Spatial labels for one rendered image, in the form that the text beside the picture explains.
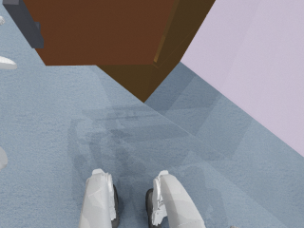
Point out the handle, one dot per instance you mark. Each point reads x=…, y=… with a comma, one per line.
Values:
x=31, y=30

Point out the robot left hand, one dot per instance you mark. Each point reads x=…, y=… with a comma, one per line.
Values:
x=6, y=63

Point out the robot left shin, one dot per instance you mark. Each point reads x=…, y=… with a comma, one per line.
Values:
x=111, y=201

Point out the cupboard door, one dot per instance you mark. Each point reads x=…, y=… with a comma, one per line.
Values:
x=99, y=32

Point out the right robot foot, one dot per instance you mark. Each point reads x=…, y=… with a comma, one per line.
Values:
x=149, y=209

